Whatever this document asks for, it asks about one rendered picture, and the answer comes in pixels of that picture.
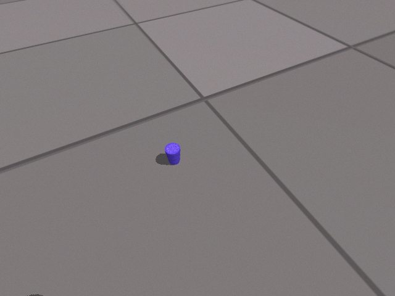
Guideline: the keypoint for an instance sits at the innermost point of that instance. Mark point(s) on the cup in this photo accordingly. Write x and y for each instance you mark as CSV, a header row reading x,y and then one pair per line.
x,y
173,153

